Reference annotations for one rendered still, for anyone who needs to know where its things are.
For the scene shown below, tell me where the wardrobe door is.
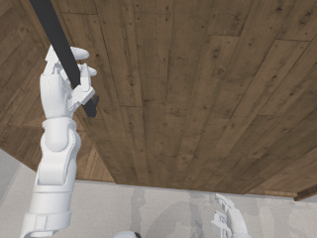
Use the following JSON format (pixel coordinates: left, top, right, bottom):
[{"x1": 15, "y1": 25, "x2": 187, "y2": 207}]
[
  {"x1": 253, "y1": 148, "x2": 317, "y2": 193},
  {"x1": 9, "y1": 0, "x2": 317, "y2": 195}
]

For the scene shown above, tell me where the left robot forearm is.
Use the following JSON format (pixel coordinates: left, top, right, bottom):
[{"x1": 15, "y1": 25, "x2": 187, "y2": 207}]
[{"x1": 19, "y1": 117, "x2": 81, "y2": 238}]

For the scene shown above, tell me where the robot right hand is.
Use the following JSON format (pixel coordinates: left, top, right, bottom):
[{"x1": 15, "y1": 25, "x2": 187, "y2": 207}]
[{"x1": 211, "y1": 193, "x2": 249, "y2": 238}]

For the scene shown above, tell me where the robot left hand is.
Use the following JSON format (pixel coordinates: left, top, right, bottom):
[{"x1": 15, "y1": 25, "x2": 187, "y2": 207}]
[{"x1": 40, "y1": 45, "x2": 97, "y2": 119}]

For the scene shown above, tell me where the handle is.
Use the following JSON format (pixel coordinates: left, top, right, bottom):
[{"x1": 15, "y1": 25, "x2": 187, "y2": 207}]
[{"x1": 30, "y1": 0, "x2": 99, "y2": 118}]

